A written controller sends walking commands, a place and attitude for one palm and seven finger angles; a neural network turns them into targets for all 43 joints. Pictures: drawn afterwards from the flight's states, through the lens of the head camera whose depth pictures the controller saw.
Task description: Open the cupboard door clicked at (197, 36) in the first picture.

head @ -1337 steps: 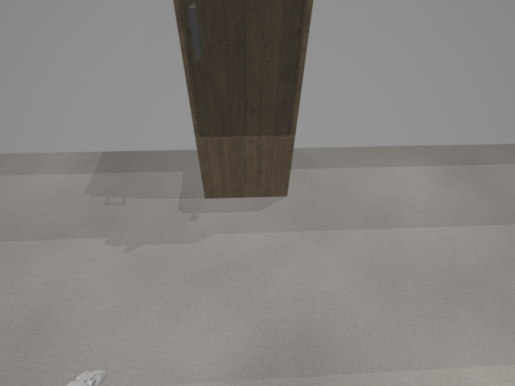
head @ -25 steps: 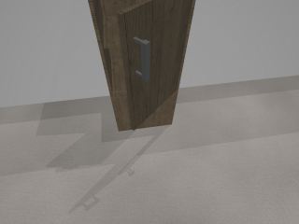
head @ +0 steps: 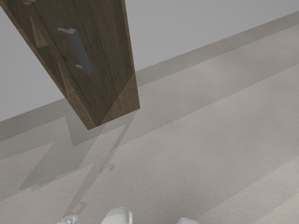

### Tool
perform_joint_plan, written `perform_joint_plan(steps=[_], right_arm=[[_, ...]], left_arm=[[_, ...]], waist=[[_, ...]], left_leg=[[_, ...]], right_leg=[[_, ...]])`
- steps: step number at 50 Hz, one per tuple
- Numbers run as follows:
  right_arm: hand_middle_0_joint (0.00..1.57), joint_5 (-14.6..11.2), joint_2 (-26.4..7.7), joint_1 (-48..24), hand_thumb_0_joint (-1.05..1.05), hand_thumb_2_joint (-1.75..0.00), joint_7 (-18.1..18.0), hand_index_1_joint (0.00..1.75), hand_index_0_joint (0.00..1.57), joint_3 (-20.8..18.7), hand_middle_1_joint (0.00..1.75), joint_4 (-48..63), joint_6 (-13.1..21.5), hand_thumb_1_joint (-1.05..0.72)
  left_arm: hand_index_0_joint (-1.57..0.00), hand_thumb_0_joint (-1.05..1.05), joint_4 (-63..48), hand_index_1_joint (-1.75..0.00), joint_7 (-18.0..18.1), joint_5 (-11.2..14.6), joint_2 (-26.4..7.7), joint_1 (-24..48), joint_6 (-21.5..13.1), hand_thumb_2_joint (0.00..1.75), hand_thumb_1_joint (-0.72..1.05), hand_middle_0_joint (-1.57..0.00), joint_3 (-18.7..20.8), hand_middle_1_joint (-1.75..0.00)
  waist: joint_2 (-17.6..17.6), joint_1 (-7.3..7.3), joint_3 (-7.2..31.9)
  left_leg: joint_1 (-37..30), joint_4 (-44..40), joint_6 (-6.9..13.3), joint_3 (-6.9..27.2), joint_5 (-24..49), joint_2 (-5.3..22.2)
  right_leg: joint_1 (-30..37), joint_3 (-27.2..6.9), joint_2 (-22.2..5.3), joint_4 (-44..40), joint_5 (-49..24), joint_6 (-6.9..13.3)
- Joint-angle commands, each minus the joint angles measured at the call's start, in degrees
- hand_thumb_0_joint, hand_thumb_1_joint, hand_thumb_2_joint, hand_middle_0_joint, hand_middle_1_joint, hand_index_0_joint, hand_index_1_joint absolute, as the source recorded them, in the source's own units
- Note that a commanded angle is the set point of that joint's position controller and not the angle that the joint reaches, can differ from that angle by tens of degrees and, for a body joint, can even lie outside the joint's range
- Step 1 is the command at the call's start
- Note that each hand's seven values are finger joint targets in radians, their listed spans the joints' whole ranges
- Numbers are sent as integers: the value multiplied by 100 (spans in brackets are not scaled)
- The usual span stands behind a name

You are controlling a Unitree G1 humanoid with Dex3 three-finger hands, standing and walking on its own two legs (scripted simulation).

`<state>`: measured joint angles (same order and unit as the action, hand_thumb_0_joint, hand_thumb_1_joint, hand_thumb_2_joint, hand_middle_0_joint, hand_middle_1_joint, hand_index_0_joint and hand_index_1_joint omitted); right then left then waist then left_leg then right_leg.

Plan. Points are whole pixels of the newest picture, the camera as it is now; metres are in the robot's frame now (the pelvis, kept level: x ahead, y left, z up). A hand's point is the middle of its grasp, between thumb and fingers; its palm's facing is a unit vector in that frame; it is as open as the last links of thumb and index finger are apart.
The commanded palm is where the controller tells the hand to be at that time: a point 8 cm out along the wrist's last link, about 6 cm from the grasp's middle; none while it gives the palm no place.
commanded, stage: walk to a spot facing it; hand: left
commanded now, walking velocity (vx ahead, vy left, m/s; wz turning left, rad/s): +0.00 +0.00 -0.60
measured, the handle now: (75, 52) +0.57 +0.27 +0.10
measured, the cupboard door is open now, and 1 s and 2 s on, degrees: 41 41 41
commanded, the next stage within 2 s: none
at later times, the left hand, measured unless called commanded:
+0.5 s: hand (97, 198) +0.19 +0.19 -0.16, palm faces -0.29 -0.94 -0.20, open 7.4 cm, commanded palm none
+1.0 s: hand (124, 178) +0.26 +0.12 -0.18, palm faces -0.56 -0.81 -0.17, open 7.4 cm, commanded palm none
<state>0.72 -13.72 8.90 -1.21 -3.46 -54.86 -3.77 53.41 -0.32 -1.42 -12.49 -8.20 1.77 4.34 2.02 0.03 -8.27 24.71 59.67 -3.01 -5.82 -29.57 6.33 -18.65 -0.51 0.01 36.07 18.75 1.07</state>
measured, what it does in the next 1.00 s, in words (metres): walks ahead, turning right: left foot, then right foot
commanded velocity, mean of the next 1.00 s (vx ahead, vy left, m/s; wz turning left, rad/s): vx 0.11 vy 0.00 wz -0.60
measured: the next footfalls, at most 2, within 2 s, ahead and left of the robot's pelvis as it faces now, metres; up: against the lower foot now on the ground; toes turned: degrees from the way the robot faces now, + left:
left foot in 0.24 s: +0.07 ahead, +0.14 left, +0.00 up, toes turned -8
right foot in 0.60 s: +0.02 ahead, -0.13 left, +0.00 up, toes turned -26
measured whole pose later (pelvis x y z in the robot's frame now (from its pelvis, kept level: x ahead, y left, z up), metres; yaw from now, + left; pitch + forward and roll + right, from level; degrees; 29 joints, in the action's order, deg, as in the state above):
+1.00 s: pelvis +0.11 -0.02 +0.00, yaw -37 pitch +2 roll -1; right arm 1.5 -12.6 9.6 -0.5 -1.9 -49.6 1.9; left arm 54.6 -2.0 -1.1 -13.0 -14.6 1.6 4.1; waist -2.5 0.7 -3.7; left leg 18.2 34.4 -0.3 -4.5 -18.1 2.4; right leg -16.8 -7.8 3.2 42.1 26.7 0.7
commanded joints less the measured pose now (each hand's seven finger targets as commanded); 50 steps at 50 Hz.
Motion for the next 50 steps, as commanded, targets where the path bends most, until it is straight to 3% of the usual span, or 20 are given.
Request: perform_joint_plan(steps=[1,7,10,12,13,18,25,28,29,30,31,32,34,36,43,46,47,48,49,50], right_arm=[[20,-10,-380,-191,0,-90,2,30,20,-110,30,640,213,-90],[20,-74,-268,-198,0,-90,-47,30,20,-73,30,732,285,-90],[20,-86,-462,376,0,-90,-119,30,20,-96,30,557,368,-90],[20,70,-1400,636,0,-90,-174,30,20,-250,30,600,454,-90],[20,97,-1366,646,0,-90,-186,30,20,-217,30,653,412,-90],[20,124,-891,251,0,-90,-203,30,20,-77,30,816,439,-90],[20,124,-1088,744,0,-90,-114,30,20,-175,30,631,400,-90],[20,59,-1152,550,0,-90,-57,30,20,-215,30,680,374,-90],[20,-20,-954,456,0,-90,-28,30,20,-195,30,781,367,-90],[20,-58,-451,-20,0,-90,-10,30,20,-58,30,1145,355,-90],[20,-56,-642,-17,0,-90,-83,30,20,-38,30,1096,267,-90],[20,-80,-606,-16,0,-90,-57,30,20,-44,30,1042,245,-90],[20,-3,-613,-54,0,-90,0,30,20,-75,30,900,235,-90],[20,23,-512,-15,0,-90,54,30,20,-64,30,852,233,-90],[20,2,-385,-222,0,-90,152,30,20,-70,30,954,470,-90],[20,4,-524,477,0,-90,79,30,20,-90,30,702,579,-90],[20,29,-822,1032,0,-90,-1,30,20,-156,30,502,634,-90],[20,152,-1477,1729,0,-90,-32,30,20,-315,30,371,674,-90],[20,183,-1598,2054,0,-90,-82,30,20,-285,30,330,683,-90],[20,180,-1393,1788,0,-90,-60,30,20,-219,30,458,679,-90]], left_arm=[[-20,0,-381,-30,201,-25,-1137,-246,-96,90,90,-20,286,-30],[-20,0,-376,-30,145,-38,-1251,-380,-59,90,90,-20,327,-30],[-20,0,-461,-30,132,31,-1076,-74,-2,90,90,-20,296,-30],[-20,0,-726,-30,13,126,-517,-110,13,90,90,-20,149,-30],[-20,0,-741,-30,10,61,-756,47,20,90,90,-20,160,-30],[-20,0,-627,-30,-175,25,-544,55,77,90,90,-20,165,-30],[-20,0,-794,-30,-243,47,-480,433,42,90,90,-20,61,-30],[-20,0,-603,-30,-206,43,-701,-204,-28,90,90,-20,114,-30],[-20,0,-439,-30,-135,1,-1163,-761,-88,90,90,-20,214,-30],[-20,0,-295,-30,-14,-19,-1828,-1256,-130,90,90,-20,384,-30],[-20,0,-244,-30,70,73,-1868,-1346,-120,90,90,-20,373,-30],[-20,0,-361,-30,88,73,-1682,-927,-64,90,90,-20,324,-30],[-20,0,-560,-30,152,29,-1262,-282,-66,90,90,-20,258,-30],[-20,0,-594,-30,135,23,-1186,-272,-136,90,90,-20,218,-30],[-20,0,-394,-30,-17,-32,-1344,-550,-240,90,90,-20,292,-30],[-20,0,-464,-30,-56,20,-1191,-144,-241,90,90,-20,287,-30],[-20,0,-555,-30,-85,39,-850,-43,-248,90,90,-20,209,-30],[-20,0,-697,-30,-153,95,-419,-34,-258,90,90,-20,110,-30],[-20,0,-918,-30,-172,69,-563,423,-302,90,90,-20,127,-30],[-20,0,-955,-30,-220,6,-635,596,-328,90,90,-20,161,-30]], waist=[[-1200,57,1065],[-1096,93,1209],[-974,-250,1311],[1811,-287,1321],[1262,-336,1238],[896,-9,857],[1137,-235,1075],[644,133,1233],[-398,405,1588],[-2200,672,1517],[-2026,689,1565],[-1652,492,1016],[-1587,191,997],[-1101,93,1010],[-1205,232,876],[-968,-235,794],[-125,-499,901],[1865,-783,1258],[1613,-897,1111],[714,-724,609]], left_leg=[[564,333,-93,511,316,-132],[-198,-1581,-54,411,470,-516],[-1659,-3428,15,504,1642,-449],[-2695,-4407,1011,2913,3109,2044],[-2276,-4160,1404,2839,3617,2304],[-2090,-3666,947,719,5229,1085],[-2287,-3405,838,184,4948,1221],[-1603,-2480,457,-74,4415,1105],[-614,-1337,124,-475,3301,728],[953,199,-159,-527,-687,-239],[1074,811,-90,507,-953,-90],[1183,996,-66,642,-531,76],[1039,791,-164,569,126,54],[681,341,-220,447,406,-26],[58,-1685,-117,228,526,-439],[-1659,-3175,-71,119,1280,-562],[-2753,-3775,85,605,893,-66],[-3576,-4437,615,2755,-184,1603],[-3279,-4934,1194,3809,-348,2533],[-2796,-4976,1389,3573,112,2492]], right_leg=[[978,-1796,-1322,-1398,-2883,1010],[1042,-2122,-1098,-1158,-3180,966],[222,-1985,-689,-611,-2744,448],[-1580,-391,413,1508,1617,-281],[-1462,-468,72,2453,1774,-323],[-1544,53,-108,3088,810,-499],[-534,625,-42,825,621,-333],[970,656,47,-832,-747,-112],[2215,-349,-769,-1216,-2504,202],[2718,-2431,-2276,-1322,-5037,966],[2382,-2438,-2410,-1362,-4823,1391],[1733,-2227,-2184,-1599,-3144,1427],[1441,-1851,-1472,-1558,-2460,1076],[1150,-1668,-1340,-1666,-1991,997],[1052,-2178,-1097,-1854,-114,1036],[-147,-1976,-716,-1350,227,702],[-1048,-1563,-278,-581,509,430],[-2168,-507,576,1401,1426,41],[-2578,-299,177,2589,1613,-30],[-2717,-400,-238,3100,1171,-59]])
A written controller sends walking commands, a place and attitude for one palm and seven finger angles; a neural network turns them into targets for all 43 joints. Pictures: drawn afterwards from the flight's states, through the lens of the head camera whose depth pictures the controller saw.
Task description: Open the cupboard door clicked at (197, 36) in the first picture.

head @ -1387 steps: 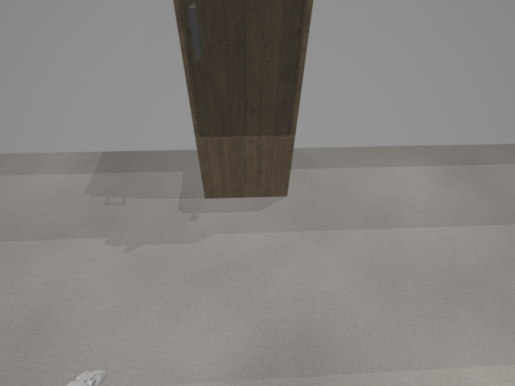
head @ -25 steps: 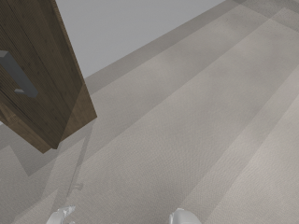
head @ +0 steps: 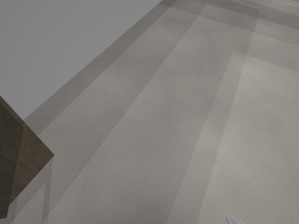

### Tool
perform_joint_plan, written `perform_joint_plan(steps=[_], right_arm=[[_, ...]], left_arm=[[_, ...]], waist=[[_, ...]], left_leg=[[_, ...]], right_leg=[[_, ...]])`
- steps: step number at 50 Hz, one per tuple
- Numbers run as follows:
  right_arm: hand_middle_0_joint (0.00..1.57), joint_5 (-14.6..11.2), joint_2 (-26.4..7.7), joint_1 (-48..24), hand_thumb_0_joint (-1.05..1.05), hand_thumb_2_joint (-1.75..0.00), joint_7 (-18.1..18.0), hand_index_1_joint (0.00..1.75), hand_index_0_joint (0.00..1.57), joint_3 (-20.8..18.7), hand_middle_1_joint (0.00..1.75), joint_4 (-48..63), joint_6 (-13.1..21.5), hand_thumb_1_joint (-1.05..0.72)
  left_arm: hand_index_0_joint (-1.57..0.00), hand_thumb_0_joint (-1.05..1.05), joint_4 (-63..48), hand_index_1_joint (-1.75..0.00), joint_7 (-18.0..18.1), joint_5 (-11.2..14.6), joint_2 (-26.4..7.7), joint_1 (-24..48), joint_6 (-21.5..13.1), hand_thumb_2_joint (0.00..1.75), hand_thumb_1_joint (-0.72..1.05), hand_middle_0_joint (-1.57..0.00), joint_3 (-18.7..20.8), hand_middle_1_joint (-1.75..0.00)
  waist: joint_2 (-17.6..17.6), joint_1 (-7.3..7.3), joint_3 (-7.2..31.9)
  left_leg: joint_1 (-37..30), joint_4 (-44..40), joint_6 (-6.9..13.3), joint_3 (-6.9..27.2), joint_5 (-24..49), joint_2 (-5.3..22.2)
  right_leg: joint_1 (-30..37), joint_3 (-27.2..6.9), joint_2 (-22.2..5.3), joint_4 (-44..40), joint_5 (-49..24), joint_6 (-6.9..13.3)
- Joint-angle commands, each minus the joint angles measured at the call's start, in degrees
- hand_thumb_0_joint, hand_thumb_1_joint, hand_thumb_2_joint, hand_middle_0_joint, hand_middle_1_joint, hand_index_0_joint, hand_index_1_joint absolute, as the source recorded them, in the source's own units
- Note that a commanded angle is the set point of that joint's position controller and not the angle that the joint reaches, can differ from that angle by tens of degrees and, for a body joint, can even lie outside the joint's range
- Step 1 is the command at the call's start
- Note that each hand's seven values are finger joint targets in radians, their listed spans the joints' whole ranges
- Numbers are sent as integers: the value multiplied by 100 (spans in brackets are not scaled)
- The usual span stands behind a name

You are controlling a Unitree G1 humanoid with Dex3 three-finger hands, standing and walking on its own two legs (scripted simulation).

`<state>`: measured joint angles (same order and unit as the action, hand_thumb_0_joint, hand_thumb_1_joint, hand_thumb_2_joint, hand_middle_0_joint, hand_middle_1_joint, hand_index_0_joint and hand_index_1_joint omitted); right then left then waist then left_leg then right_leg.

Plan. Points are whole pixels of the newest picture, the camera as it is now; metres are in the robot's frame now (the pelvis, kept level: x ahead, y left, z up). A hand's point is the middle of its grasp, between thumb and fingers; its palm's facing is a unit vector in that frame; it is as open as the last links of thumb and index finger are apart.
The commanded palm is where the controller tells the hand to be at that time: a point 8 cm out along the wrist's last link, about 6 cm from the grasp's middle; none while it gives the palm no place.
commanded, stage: walk to a spot facing it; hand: left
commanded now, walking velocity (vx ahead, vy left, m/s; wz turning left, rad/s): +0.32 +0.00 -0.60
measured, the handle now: out of the picture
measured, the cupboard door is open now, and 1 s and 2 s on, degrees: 41 41 41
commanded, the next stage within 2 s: turn to face it in 1.26 s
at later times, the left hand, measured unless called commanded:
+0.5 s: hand (137, 143) +0.40 +0.07 -0.16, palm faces -0.33 -0.92 -0.20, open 7.4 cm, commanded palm none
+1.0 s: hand (141, 119) +0.52 +0.06 -0.17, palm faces -0.36 -0.92 -0.16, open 7.4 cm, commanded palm none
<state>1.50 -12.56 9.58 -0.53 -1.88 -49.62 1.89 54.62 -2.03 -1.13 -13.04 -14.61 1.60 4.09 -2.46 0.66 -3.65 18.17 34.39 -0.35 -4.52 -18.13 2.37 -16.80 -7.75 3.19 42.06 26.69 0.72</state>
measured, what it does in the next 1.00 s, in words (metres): walks ahead, turning right: right foot, then left foot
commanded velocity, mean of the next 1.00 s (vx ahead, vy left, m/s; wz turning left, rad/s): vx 0.35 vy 0.00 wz -0.38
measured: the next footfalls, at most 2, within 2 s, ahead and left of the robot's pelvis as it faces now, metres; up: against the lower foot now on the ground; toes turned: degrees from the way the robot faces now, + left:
right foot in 0.40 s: +0.26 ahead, -0.15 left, +0.00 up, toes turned -20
left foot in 0.88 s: +0.59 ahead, -0.05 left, +0.00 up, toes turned -18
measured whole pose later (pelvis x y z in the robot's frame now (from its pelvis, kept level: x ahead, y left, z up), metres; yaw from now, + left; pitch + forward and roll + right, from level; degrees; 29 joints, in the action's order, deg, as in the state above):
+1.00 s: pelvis +0.48 -0.12 +0.00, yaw -27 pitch +1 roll +0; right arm 2.0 -8.8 6.3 -0.4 -1.0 -52.9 4.5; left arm 63.0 -1.1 -1.1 -10.6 -20.5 -1.4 3.2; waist -2.3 2.5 -3.5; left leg 18.5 33.6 1.6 -9.2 -15.6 2.8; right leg -21.6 0.4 -0.4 72.8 22.1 1.8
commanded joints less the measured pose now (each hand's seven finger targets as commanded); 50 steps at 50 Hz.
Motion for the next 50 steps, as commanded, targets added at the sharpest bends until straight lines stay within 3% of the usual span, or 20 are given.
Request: perform_joint_plan(steps=[1,3,5,13,16,18,19,20,21,23,27,31,38,40,42,43,44,45,48,50], right_arm=[[20,106,-1186,1444,0,-90,-109,30,20,-300,30,-30,156,-90],[20,65,-833,1123,0,-90,-129,30,20,-178,30,-26,211,-90],[20,49,-702,1544,0,-90,-167,30,20,-126,30,-222,265,-90],[20,88,-651,2100,0,-90,-155,30,20,-57,30,-575,228,-90],[20,63,-898,1968,0,-90,-167,30,20,-69,30,-632,211,-90],[20,12,-1054,1500,0,-90,-147,30,20,-104,30,-520,195,-90],[20,-73,-975,1247,0,-90,-87,30,20,-83,30,-414,216,-90],[20,-197,-466,1380,0,-90,-72,30,20,-17,30,-215,214,-90],[20,-193,-562,962,0,-90,-61,30,20,-53,30,-65,172,-90],[20,-102,-527,786,0,-90,-30,30,20,-149,30,-139,134,-90],[20,13,-250,1165,0,-90,17,30,20,-109,30,-472,-67,-90],[20,5,-153,735,0,-90,85,30,20,-133,30,-368,-48,-90],[20,-47,-116,-872,0,-90,170,30,20,-110,30,90,102,-90],[20,-35,-161,-791,0,-90,154,30,20,-119,30,35,140,-90],[20,22,-439,459,0,-90,52,30,20,-204,30,-401,182,-90],[20,78,-960,1367,0,-90,9,30,20,-337,30,-648,200,-90],[20,149,-1486,2044,0,-90,-23,30,20,-443,30,-759,215,-90],[20,76,-1376,1854,0,-90,-45,30,20,-392,30,-698,130,-90],[20,44,-566,793,0,-90,-64,30,20,-200,30,-478,241,-90],[20,39,-395,868,0,-90,-90,30,20,-143,30,-600,337,-90]], left_arm=[[-20,0,-918,-30,-79,-79,-553,1226,-326,90,90,-20,216,-30],[-20,0,-765,-30,-181,-81,-329,1077,-271,90,90,-20,138,-30],[-20,0,-724,-30,-212,-54,-123,1085,-211,90,90,-20,54,-30],[-20,0,-906,-30,-247,-42,-6,1979,-148,90,90,-20,-83,-30],[-20,0,-743,-30,-198,-23,-182,1492,-155,90,90,-20,-28,-30],[-20,0,-408,-30,-120,-33,-479,142,-216,90,90,-20,104,-30],[-20,0,-102,-30,-62,-65,-842,-817,-268,90,90,-20,221,-30],[-20,0,-11,-30,32,-40,-1508,-1368,-318,90,90,-20,391,-30],[-20,0,-40,-30,106,116,-1788,-1176,-288,90,90,-20,414,-30],[-20,0,-323,-30,170,126,-1183,61,-280,90,90,-20,229,-30],[-20,0,-298,-30,186,32,-684,323,-533,90,90,-20,63,-30],[-20,0,-1,-30,153,53,-581,-146,-646,90,90,-20,118,-30],[-20,0,443,-30,251,17,-497,-944,-671,90,90,-20,33,-30],[-20,0,446,-30,275,24,-577,-887,-677,90,90,-20,31,-30],[-20,0,416,-30,277,70,-634,-680,-680,90,90,-20,50,-30],[-20,0,323,-30,252,97,-479,-653,-682,90,90,-20,43,-30],[-20,0,221,-30,185,173,-185,-970,-698,90,90,-20,-27,-30],[-20,0,152,-30,225,122,-351,-656,-693,90,90,-20,6,-30],[-20,0,114,-30,93,-17,-180,-71,-542,90,90,-20,31,-30],[-20,0,153,-30,14,-60,74,-199,-379,90,90,-20,12,-30]], waist=[[903,-609,-51],[1077,-320,-227],[1169,-349,71],[1229,-472,-172],[1210,-132,29],[1005,588,583],[545,1035,1076],[-1003,1083,1740],[-945,935,1545],[-104,258,123],[-32,-317,233],[-201,-191,591],[-437,222,223],[-425,46,253],[-343,-568,741],[445,-906,1268],[1846,-948,1974],[1373,-858,1689],[960,-340,-171],[949,-137,-157]], left_leg=[[-1738,-2360,931,2824,-279,2463],[-1671,-2087,501,1268,1451,1891],[-2174,-1731,239,371,3394,1543],[-2207,-1809,308,-662,3763,1564],[-2103,-1129,323,-892,5770,1747],[-1430,463,151,-1048,6072,1622],[-299,1865,-32,-1189,4789,1306],[1657,4155,-342,-973,-1104,133],[2283,5128,-203,129,-1632,197],[2131,4713,-219,454,-454,756],[1201,3189,-339,351,62,752],[1599,2298,-399,210,660,568],[1870,746,-242,9,512,254],[1052,102,-114,-187,442,-14],[-1132,-607,109,-301,1200,-195],[-2675,-523,468,890,1593,783],[-3720,-1004,1283,2977,2078,2565],[-3185,-1538,1547,3405,1790,2878],[-829,-2206,912,1928,497,2197],[-750,-2234,655,893,1633,1781]], right_leg=[[-2806,408,-624,2810,-123,-64],[-2731,694,-803,2828,-700,-149],[-2733,943,-676,2704,-954,-167],[-2141,1562,-556,470,-1547,44],[-932,1828,-182,-22,-1202,332],[954,1765,1,-519,-1248,603],[2604,1232,-406,-843,-1560,855],[3898,-2042,-2347,-1576,-1758,1625],[3298,-3086,-2809,-2546,-1336,1784],[1176,-2031,-2481,-3024,-248,1404],[176,-368,-1617,-2979,-2336,1017],[1077,-57,-1268,-2756,-3320,970],[2282,-307,-1454,-2302,-5361,930],[2082,-191,-1450,-1919,-6177,841],[1133,112,-1160,-662,-6238,525],[-158,272,-712,608,-4441,301],[-1349,882,-18,2792,-132,119],[-1679,459,-259,3690,386,197],[-2032,480,-914,3669,-700,30],[-1894,607,-948,3141,-1060,-46]])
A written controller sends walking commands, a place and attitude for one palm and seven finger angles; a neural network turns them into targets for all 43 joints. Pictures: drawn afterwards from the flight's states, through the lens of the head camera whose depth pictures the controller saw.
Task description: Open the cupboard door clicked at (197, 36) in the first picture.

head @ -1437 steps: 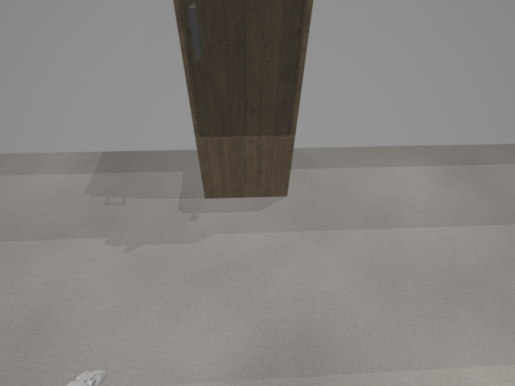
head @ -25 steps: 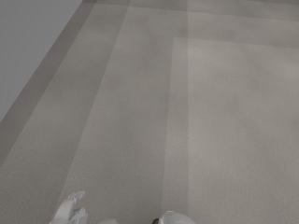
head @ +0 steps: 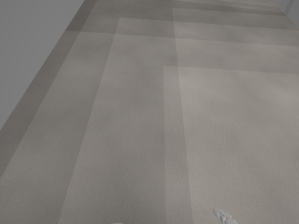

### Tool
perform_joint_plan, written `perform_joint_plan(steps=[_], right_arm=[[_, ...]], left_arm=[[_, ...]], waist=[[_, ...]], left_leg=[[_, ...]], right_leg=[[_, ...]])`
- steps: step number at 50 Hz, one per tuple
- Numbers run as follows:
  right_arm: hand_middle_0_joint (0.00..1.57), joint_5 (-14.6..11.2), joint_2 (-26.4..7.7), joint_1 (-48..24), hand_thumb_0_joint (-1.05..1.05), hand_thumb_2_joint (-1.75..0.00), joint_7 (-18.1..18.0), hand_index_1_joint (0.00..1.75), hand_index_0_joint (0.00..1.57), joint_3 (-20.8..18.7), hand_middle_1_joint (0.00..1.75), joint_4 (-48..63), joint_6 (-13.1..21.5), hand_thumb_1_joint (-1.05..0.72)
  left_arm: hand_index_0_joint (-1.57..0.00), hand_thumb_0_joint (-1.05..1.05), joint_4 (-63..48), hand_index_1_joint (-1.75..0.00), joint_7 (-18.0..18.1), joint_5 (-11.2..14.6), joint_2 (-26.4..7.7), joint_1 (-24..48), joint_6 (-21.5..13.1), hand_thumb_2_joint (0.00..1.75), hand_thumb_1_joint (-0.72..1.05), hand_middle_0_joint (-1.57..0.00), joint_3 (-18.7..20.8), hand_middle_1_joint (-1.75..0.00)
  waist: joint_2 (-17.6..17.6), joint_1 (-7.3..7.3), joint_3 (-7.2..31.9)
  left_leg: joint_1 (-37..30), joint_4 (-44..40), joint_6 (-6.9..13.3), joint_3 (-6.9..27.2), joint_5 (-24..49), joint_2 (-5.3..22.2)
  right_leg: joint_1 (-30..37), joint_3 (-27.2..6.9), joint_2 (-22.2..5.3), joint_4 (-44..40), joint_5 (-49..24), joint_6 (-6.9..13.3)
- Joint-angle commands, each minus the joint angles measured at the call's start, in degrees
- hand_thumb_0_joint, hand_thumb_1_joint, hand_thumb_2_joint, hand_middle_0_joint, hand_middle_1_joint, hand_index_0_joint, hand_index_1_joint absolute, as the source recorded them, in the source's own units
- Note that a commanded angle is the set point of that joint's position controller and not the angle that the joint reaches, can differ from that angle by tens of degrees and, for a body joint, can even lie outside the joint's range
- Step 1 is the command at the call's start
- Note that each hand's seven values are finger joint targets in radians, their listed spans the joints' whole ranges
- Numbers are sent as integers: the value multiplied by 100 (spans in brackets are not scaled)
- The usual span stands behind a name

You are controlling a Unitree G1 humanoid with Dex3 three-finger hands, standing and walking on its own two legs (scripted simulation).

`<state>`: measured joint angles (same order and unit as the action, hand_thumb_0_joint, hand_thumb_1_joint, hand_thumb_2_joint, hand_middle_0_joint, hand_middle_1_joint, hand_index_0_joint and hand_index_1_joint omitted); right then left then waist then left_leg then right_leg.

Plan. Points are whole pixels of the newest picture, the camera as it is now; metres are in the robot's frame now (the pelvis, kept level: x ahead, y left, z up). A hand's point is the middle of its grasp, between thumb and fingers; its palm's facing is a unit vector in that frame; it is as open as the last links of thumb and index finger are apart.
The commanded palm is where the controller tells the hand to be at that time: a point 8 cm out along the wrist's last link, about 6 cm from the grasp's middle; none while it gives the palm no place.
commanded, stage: walk to a spot facing it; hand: left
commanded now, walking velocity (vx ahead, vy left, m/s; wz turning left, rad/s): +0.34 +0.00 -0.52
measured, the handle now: out of the picture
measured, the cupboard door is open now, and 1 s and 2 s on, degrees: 41 41 41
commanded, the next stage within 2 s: turn to face it in 0.26 s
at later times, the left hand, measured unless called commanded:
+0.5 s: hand (134, 148) +0.38 +0.09 -0.15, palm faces -0.26 -0.94 -0.23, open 7.4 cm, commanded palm none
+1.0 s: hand (128, 134) +0.44 +0.13 -0.16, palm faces +0.08 -0.97 -0.24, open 7.4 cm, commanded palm none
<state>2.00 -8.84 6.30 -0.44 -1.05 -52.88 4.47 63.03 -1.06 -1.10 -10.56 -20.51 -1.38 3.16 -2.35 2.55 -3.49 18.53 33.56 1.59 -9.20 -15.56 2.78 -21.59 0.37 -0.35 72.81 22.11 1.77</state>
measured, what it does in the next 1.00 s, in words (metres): walks ahead: right foot, then left foot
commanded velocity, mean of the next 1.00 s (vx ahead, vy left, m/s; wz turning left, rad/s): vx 0.08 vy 0.00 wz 0.21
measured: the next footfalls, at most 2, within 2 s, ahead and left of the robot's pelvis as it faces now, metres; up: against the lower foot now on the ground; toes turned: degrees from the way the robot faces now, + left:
right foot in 0.34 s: +0.28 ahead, -0.16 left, +0.00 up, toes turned -17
left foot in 0.72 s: +0.44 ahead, +0.04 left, +0.00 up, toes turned +3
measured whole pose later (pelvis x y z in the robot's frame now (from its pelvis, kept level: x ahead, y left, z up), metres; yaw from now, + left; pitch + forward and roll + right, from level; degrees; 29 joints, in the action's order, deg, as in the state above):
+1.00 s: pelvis +0.36 -0.08 +0.01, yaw +4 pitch +2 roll -1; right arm 1.6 -11.5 11.8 -0.8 -2.6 -54.8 -1.3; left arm 53.8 0.3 -0.7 -12.5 -7.2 2.4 3.8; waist 1.0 -1.3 -4.5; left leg 21.6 30.7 0.8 0.7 -11.4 0.6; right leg -25.5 0.1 -2.8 53.3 26.4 -4.0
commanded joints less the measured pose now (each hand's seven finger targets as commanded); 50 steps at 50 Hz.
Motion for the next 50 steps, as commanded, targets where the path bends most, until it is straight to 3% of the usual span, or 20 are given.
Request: perform_joint_plan(steps=[1,5,12,14,15,16,17,18,19,22,25,31,34,35,36,37,38,39,43,50], right_arm=[[20,-28,-814,1239,0,-90,-106,30,20,-225,30,-294,99,-90],[20,-27,-843,1374,0,-90,-69,30,20,-314,30,-312,57,-90],[20,39,-1131,1809,0,-90,-69,30,20,-277,30,-436,-64,-90],[20,7,-1265,1717,0,-90,-76,30,20,-271,30,-405,-82,-90],[20,-51,-1325,1475,0,-90,-61,30,20,-262,30,-300,-72,-90],[20,-160,-1089,1457,0,-90,-1,30,20,-218,30,-101,-58,-90],[20,-235,-937,1402,0,-90,-39,30,20,-201,30,105,-53,-90],[20,-218,-1099,1063,0,-90,-70,30,20,-228,30,155,-109,-90],[20,-204,-922,873,0,-90,-73,30,20,-233,30,72,-118,-90],[20,-100,-540,1538,0,-90,-62,30,20,-117,30,-382,-363,-90],[20,-119,-318,2081,0,-90,-11,30,20,-71,30,-670,-487,-90],[20,-132,-331,1092,0,-90,45,30,20,-109,30,-364,-458,-90],[20,-59,-537,1339,0,-90,77,30,20,-172,30,-402,-440,-90],[20,-21,-840,1672,0,-90,74,30,20,-241,30,-435,-412,-90],[20,17,-1342,1886,0,-90,25,30,20,-340,30,-374,-381,-90],[20,-11,-1526,1980,0,-90,-61,30,20,-377,30,-395,-436,-90],[20,-11,-1501,1784,0,-90,-86,30,20,-390,30,-317,-457,-90],[20,-11,-1395,1583,0,-90,-119,30,20,-388,30,-233,-427,-90],[20,-44,-1330,1039,0,-90,-150,30,20,-385,30,-39,-380,-90],[20,-23,-1544,682,0,-90,-52,30,20,-567,30,159,-550,-90]], left_arm=[[-20,0,-714,-30,-103,-49,-142,380,-28,90,90,-20,110,-30],[-20,0,-907,-30,-185,-74,4,794,66,90,90,-20,115,-30],[-20,0,-1280,-30,-244,-54,-260,1754,73,90,90,-20,128,-30],[-20,0,-1111,-30,-221,-61,-479,1040,16,90,90,-20,176,-30],[-20,0,-829,-30,-184,-74,-731,28,-42,90,90,-20,249,-30],[-20,0,-648,-30,-101,-97,-1445,-801,-106,90,90,-20,431,-30],[-20,0,-615,-30,-30,67,-1908,-999,-105,90,90,-20,497,-30],[-20,0,-733,-30,83,127,-1800,-609,-56,90,90,-20,486,-30],[-20,0,-833,-30,137,109,-1447,-129,-71,90,90,-20,363,-30],[-20,0,-986,-30,185,65,-812,824,-185,90,90,-20,63,-30],[-20,0,-961,-30,163,44,-684,1134,-253,90,90,-20,-12,-30],[-20,0,-769,-30,215,32,-737,894,-163,90,90,-20,84,-30],[-20,0,-782,-30,248,48,-783,841,-63,90,90,-20,141,-30],[-20,0,-837,-30,244,76,-732,737,-18,90,90,-20,142,-30],[-20,0,-982,-30,240,158,-446,535,21,90,90,-20,105,-30],[-20,0,-1152,-30,262,129,-514,831,77,90,90,-20,56,-30],[-20,0,-1306,-30,254,83,-577,1166,130,90,90,-20,56,-30],[-20,0,-1303,-30,236,40,-528,1381,141,90,90,-20,110,-30],[-20,0,-1233,-30,169,42,-463,1268,198,90,90,-20,144,-30],[-20,0,-1375,-30,180,46,-483,1200,249,90,90,-20,147,-30]], waist=[[951,-266,26],[1064,-259,205],[954,-434,-208],[795,-31,210],[571,477,728],[-794,795,1511],[-1501,649,2030],[-691,535,1463],[-318,330,960],[-345,-463,565],[-443,-749,710],[-506,-373,234],[-17,-517,373],[769,-618,702],[2203,-616,959],[2008,-758,1090],[1337,-665,718],[1269,-629,663],[956,-381,850],[1192,-413,796]], left_leg=[[-857,-2110,460,1020,1744,1679],[-1037,-2122,338,70,1718,1383],[-1477,-1616,267,-300,2551,1674],[-1448,-327,129,-519,4082,1583],[-822,960,-83,-703,4204,1365],[775,2971,-380,-940,1702,643],[1967,4700,-573,-128,-2014,-20],[2237,4860,-461,771,-1662,330],[2184,4714,-456,843,-1166,551],[977,3477,-513,868,-592,678],[439,2489,-512,645,15,476],[721,947,-478,342,39,306],[-116,-143,-339,314,909,115],[-750,-504,-81,896,2406,436],[-1485,-742,720,2703,4593,1708],[-1394,-1108,1269,3383,4628,2225],[-990,-1277,1298,3327,3305,2142],[-781,-1394,1141,3322,2868,1953],[-763,-1263,761,2330,2665,1306],[-385,-1277,679,2543,1397,1022]], right_leg=[[-1321,-139,-631,-278,-609,-184],[-1138,316,-608,-1722,-1198,-227],[-700,777,-293,-3326,-1082,10],[484,970,35,-3718,-926,223],[1984,815,55,-4003,-1190,416],[3631,-1163,-1314,-4374,-1737,959],[4208,-3309,-2525,-5105,-3135,1527],[3599,-3018,-2506,-5299,-3134,1576],[2767,-2319,-2315,-5316,-3439,1386],[933,-495,-1660,-5523,-4169,849],[719,382,-1296,-5599,-3927,641],[1456,567,-1616,-5206,-4138,579],[1416,845,-1534,-4112,-3702,218],[1043,1046,-1216,-3178,-2832,-73],[-140,1155,-472,-1949,136,-484],[-344,448,-207,-909,1948,-485],[-594,94,-369,-534,1550,-447],[-903,32,-420,-350,1201,-486],[-748,-67,-373,-898,376,-597],[51,186,-56,-2816,346,-585]])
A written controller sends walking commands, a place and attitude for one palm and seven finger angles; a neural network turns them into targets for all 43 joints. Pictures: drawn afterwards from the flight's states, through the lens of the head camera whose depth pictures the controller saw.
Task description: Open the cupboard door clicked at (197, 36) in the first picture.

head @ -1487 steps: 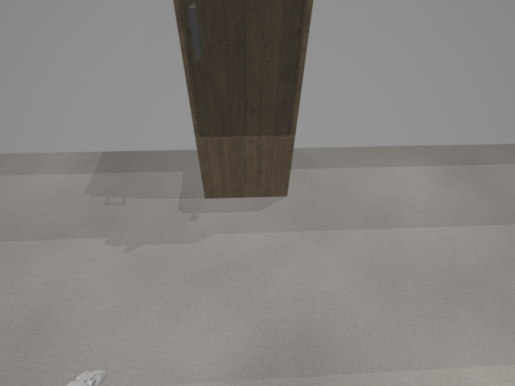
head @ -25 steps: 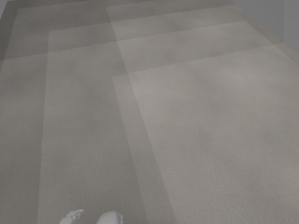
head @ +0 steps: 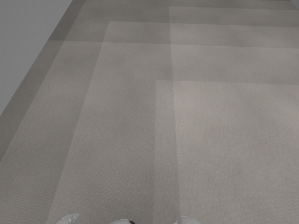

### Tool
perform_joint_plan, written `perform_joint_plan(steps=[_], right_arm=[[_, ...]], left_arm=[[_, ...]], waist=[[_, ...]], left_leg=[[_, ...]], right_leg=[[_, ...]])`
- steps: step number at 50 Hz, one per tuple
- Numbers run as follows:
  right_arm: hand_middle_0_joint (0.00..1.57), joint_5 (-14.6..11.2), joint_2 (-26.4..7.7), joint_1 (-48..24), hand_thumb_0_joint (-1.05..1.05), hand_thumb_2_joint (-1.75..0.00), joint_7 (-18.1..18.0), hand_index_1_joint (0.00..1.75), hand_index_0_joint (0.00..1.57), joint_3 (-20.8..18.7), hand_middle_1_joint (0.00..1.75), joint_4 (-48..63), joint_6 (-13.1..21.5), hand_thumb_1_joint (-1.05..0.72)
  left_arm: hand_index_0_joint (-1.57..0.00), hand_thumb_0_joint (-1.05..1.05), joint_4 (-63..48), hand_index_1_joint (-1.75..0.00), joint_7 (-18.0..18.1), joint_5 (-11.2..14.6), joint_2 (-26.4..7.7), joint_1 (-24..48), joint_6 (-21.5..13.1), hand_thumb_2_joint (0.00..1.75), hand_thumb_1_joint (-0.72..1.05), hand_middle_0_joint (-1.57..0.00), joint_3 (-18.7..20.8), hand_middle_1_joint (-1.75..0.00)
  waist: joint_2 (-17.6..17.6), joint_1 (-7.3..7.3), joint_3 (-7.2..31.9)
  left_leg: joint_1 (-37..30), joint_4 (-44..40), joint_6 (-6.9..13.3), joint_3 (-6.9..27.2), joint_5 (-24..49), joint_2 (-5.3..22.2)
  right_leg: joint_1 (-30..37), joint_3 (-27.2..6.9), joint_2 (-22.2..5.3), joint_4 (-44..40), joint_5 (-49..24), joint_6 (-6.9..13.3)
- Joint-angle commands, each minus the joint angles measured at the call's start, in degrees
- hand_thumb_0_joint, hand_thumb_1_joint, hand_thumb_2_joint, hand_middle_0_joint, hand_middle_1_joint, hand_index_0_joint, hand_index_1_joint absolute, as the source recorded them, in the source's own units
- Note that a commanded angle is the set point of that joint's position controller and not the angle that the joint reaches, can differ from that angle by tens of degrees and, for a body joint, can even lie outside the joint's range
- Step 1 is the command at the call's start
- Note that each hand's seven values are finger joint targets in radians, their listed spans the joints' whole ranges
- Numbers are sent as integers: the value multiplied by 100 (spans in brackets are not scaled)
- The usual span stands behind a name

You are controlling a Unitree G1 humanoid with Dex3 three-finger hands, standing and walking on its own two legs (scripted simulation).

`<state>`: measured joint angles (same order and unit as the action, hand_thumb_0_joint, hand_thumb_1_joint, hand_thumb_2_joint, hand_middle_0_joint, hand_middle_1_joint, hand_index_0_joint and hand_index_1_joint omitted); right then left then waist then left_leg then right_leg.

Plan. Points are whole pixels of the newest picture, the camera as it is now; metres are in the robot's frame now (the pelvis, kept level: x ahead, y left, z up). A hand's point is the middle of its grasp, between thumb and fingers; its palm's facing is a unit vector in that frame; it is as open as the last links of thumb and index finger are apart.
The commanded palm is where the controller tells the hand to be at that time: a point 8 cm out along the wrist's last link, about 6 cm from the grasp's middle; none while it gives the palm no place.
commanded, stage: turn to face it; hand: left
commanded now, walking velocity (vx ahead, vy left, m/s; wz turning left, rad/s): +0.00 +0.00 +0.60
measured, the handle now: out of the picture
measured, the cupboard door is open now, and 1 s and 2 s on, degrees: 41 41 41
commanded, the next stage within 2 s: none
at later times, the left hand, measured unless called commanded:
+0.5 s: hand out of the picture -0.01 +0.15 -0.19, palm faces +0.36 -0.91 -0.23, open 7.4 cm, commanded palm none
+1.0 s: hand out of the picture +0.01 +0.10 -0.15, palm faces +0.58 -0.77 -0.25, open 7.4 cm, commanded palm none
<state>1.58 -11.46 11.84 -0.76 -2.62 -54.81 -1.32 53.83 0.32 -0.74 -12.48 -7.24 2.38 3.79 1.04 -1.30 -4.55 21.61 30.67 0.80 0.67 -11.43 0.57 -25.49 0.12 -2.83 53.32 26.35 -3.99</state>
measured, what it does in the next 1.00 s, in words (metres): steps to the right, turning left: right foot, then left foot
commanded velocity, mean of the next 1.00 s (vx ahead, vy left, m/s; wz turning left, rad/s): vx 0.00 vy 0.00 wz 0.60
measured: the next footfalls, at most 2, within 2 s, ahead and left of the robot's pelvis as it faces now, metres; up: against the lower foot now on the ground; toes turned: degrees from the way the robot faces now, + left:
right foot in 0.10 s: +0.05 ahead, -0.16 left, +0.00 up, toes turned +3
left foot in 0.46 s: +0.05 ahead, +0.07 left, +0.00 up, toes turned +25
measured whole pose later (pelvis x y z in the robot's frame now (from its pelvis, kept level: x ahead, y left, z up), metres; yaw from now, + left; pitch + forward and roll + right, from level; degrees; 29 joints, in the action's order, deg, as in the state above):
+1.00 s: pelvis +0.06 -0.10 +0.00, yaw +38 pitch +0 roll +2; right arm 0.7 -14.3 9.1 1.4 -4.5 -53.0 -4.9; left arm 50.1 0.9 -1.6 -11.0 -11.7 0.8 1.9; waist -0.8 -1.6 -6.4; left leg 26.5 56.3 -3.6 -3.3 -26.9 0.9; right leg -14.2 8.1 -7.3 31.2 16.9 -0.6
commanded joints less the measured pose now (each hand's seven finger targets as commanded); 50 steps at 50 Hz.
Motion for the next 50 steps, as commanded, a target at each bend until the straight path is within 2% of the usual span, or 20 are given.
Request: perform_joint_plan(steps=[1,3,5,6,7,10,17,20,21,22,23,24,25,29,37,38,40,42,44,50], right_arm=[[20,4,-1311,13,0,-90,-9,30,20,-435,30,395,5,-90],[20,-65,-1223,-284,0,-90,21,30,20,-449,30,532,-30,-90],[20,-103,-598,-535,0,-90,88,30,20,-356,30,816,-38,-90],[20,-60,-885,-592,0,-90,120,30,20,-397,30,809,-62,-90],[20,-47,-781,-454,0,-90,161,30,20,-390,30,738,-93,-90],[20,-59,-627,-487,0,-90,205,30,20,-302,30,609,-151,-90],[20,-108,-469,-1048,0,-90,264,30,20,-142,30,818,-90,-90],[20,-89,-642,-675,0,-90,225,30,20,-181,30,780,-58,-90],[20,-65,-803,-328,0,-90,209,30,20,-229,30,693,-33,-90],[20,-29,-1259,113,0,-90,177,30,20,-351,30,600,15,-90],[20,-34,-1839,547,0,-90,142,30,20,-514,30,557,34,-90],[20,-69,-1922,735,0,-90,100,30,20,-506,30,439,-31,-90],[20,-43,-1775,466,0,-90,74,30,20,-463,30,493,-10,-90],[20,-22,-1373,-515,0,-90,1,30,20,-344,30,741,16,-90],[20,-15,-1444,-736,0,-90,68,30,20,-457,30,838,-87,-90],[20,-55,-1307,-825,0,-90,88,30,20,-446,30,873,-94,-90],[20,-106,-726,-831,0,-90,130,30,20,-356,30,1084,-74,-90],[20,-55,-880,-577,0,-90,185,30,20,-389,30,917,-114,-90],[20,-50,-758,-488,0,-90,224,30,20,-348,30,735,-169,-90],[20,-120,-413,-867,0,-90,273,30,20,-171,30,786,-106,-90]], left_arm=[[-20,0,-423,-30,47,17,-318,-302,-142,90,90,-20,93,-30],[-20,0,-346,-30,76,4,-544,-796,-218,90,90,-20,149,-30],[-20,0,-392,-30,164,-113,-1483,-964,-278,90,90,-20,323,-30],[-20,0,-449,-30,183,-75,-1383,-805,-283,90,90,-20,249,-30],[-20,0,-536,-30,179,-71,-1097,-413,-294,90,90,-20,171,-30],[-20,0,-550,-30,173,-59,-813,-334,-323,90,90,-20,86,-30],[-20,0,-393,-30,151,-94,-1179,-1023,-331,90,90,-20,187,-30],[-20,0,-402,-30,115,-47,-1256,-888,-331,90,90,-20,221,-30],[-20,0,-441,-30,100,-9,-1239,-766,-330,90,90,-20,223,-30],[-20,0,-583,-30,69,30,-1070,-655,-318,90,90,-20,197,-30],[-20,0,-833,-30,34,60,-651,-409,-305,90,90,-20,46,-30],[-20,0,-998,-30,92,11,-782,-88,-186,90,90,-20,59,-30],[-20,0,-1041,-30,124,-16,-793,-10,-150,90,90,-20,91,-30],[-20,0,-686,-30,30,-37,-702,-259,-25,90,90,-20,137,-30],[-20,0,-627,-30,24,-19,-594,-744,-122,90,90,-20,156,-30],[-20,0,-605,-30,45,-37,-785,-987,-175,90,90,-20,199,-30],[-20,0,-704,-30,146,-130,-1602,-1086,-258,90,90,-20,330,-30],[-20,0,-858,-30,177,-83,-1129,-436,-276,90,90,-20,208,-30],[-20,0,-924,-30,181,-71,-928,-143,-250,90,90,-20,129,-30],[-20,0,-640,-30,161,-105,-1163,-876,-292,90,90,-20,204,-30]], waist=[[907,48,923],[515,309,968],[-2205,520,622],[-1680,427,508],[-1214,152,367],[-1399,48,445],[-1250,407,716],[-1294,156,881],[-1064,-69,1037],[-38,-336,1421],[1634,-557,1607],[1088,-566,1526],[713,-422,1195],[912,55,444],[689,304,536],[359,450,566],[-2217,617,633],[-1366,178,517],[-1539,30,519],[-1244,406,724]], left_leg=[[-552,-882,705,1545,950,1179],[81,-363,356,1324,588,773],[1675,2148,-392,-110,-2271,-406],[1464,3272,-299,215,-2361,-47],[1417,3689,-307,268,-1895,63],[1344,3508,-489,-141,-1537,185],[520,1211,-410,-815,-1359,-48],[-365,199,-279,-964,-657,-204],[-1110,-363,-185,-895,43,-137],[-2347,-535,191,64,1653,715],[-3149,-562,1108,2176,4325,2324],[-2854,-503,1500,2030,4528,2520],[-2320,-660,1418,1692,3262,2309],[-862,-1069,809,1198,1316,1362],[246,-726,555,1504,-281,933],[667,-333,333,1297,-565,620],[1589,2581,-301,11,-2386,-423],[1287,3908,-246,310,-1827,49],[1138,3885,-397,3,-1581,205],[516,1522,-453,-683,-1559,-11]], right_leg=[[750,259,252,-1279,-288,3],[1835,255,177,-2763,-1232,33],[2198,-2323,-2463,-4129,-1338,991],[1529,-2071,-2638,-3969,-1742,1295],[1310,-1439,-2215,-3823,-1945,1261],[1827,-178,-1574,-3151,-4170,1008],[2651,338,-1692,-2536,-5510,919],[2381,685,-1632,-1881,-5706,674],[1968,830,-1584,-1318,-5410,492],[841,1076,-1246,-273,-3790,181],[-759,921,-433,1145,855,-152],[-987,146,-422,1621,1155,-82],[-987,19,-478,1629,864,-75],[-438,2,-322,1063,-91,-104],[1427,375,213,-1822,-816,-10],[1966,219,50,-2553,-1076,36],[2055,-2484,-2537,-4183,-740,1023],[1290,-1562,-2155,-3895,-1119,1226],[1417,-534,-1688,-3435,-2533,1022],[2392,231,-1710,-2751,-4576,954]])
